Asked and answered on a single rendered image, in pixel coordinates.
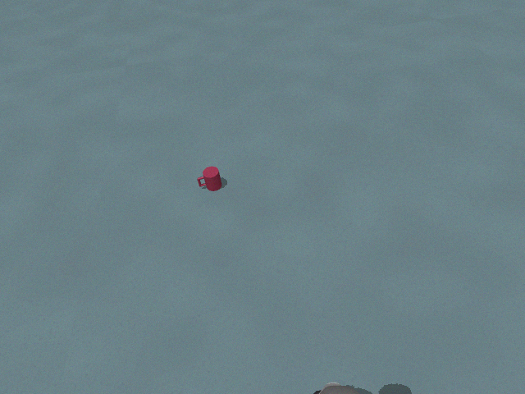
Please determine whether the mug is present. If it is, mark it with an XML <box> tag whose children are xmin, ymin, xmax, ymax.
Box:
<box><xmin>197</xmin><ymin>167</ymin><xmax>221</xmax><ymax>191</ymax></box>

